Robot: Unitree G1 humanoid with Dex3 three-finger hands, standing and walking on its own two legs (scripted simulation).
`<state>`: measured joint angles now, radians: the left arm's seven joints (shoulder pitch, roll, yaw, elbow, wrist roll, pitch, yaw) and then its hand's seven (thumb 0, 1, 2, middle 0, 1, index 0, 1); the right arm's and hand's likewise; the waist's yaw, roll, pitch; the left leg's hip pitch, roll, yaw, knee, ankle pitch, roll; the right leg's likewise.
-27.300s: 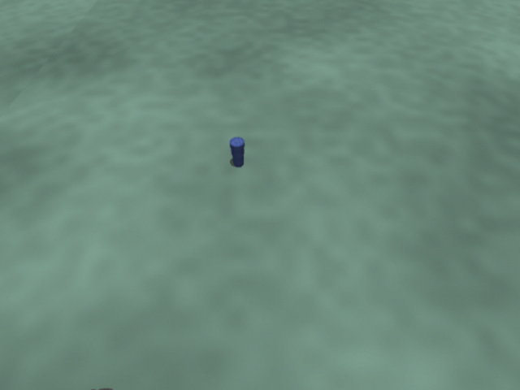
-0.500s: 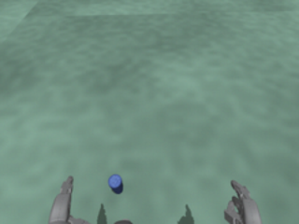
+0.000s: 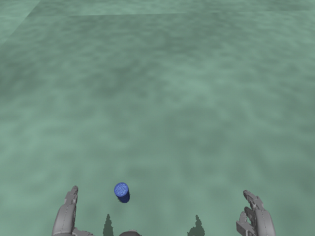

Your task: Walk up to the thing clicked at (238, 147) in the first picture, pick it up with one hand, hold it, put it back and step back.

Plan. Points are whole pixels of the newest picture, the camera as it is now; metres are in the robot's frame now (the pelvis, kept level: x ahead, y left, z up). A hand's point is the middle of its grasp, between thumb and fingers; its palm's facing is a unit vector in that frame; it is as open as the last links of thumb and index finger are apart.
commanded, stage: home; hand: left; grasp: from the side
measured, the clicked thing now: (123, 194) +0.42 +0.22 -0.65
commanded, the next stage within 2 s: stand in 0.74 s
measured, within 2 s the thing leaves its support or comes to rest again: neither
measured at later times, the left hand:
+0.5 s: hand (89, 223) +0.17 +0.18 -0.06, palm faces +0.09 -0.95 -0.29, open 17.4 cm
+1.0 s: hand (90, 222) +0.17 +0.18 -0.06, palm faces +0.09 -0.95 -0.29, open 16.2 cm
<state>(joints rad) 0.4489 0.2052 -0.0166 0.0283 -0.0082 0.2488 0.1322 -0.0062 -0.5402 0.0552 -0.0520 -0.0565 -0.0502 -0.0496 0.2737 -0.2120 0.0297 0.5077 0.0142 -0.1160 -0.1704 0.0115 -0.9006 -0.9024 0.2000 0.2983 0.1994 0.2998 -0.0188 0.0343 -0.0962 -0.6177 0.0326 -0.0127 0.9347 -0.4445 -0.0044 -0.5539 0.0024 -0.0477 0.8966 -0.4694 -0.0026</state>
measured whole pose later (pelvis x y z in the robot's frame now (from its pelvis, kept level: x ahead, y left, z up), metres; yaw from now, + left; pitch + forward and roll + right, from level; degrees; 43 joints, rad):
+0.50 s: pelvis +0.00 +0.00 +0.00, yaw +0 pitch +7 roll -2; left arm 0.45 0.20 -0.02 0.03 -0.01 0.24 0.13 -0.01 -0.53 0.06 -0.05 -0.06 -0.05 -0.05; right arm 0.28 -0.21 0.03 0.51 0.01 -0.12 -0.17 0.01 -0.90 -0.90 0.20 0.30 0.20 0.30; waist -0.02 0.03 -0.09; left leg -0.61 0.03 -0.01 0.93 -0.44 0.00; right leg -0.55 0.00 -0.04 0.89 -0.47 0.00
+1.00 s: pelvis +0.00 +0.00 +0.00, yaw +0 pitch +7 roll -1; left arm 0.45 0.20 -0.01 0.04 -0.01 0.24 0.13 -0.01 -0.38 0.21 -0.12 -0.16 -0.12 -0.16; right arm 0.28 -0.21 0.03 0.52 0.01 -0.12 -0.17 0.01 -0.90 -0.90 0.20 0.30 0.20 0.30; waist -0.02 0.03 -0.09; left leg -0.61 0.03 -0.01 0.93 -0.44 0.00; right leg -0.55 0.00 -0.04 0.89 -0.47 0.00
